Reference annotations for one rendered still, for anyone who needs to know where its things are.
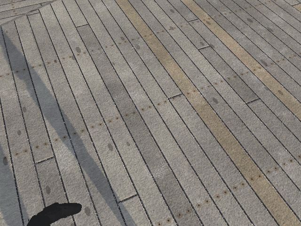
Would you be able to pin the left robot hand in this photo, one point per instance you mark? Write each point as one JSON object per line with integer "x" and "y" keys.
{"x": 54, "y": 212}

